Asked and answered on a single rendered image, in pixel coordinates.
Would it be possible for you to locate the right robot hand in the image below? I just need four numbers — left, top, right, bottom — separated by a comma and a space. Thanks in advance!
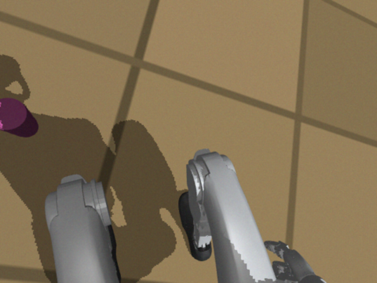
264, 241, 316, 283

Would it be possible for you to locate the left robot foot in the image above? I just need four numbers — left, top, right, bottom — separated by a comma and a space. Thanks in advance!
108, 225, 121, 283

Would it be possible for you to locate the right robot foot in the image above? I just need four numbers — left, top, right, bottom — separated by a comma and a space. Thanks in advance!
178, 192, 212, 261

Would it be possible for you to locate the cup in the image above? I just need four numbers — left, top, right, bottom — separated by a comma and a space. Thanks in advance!
0, 98, 38, 137

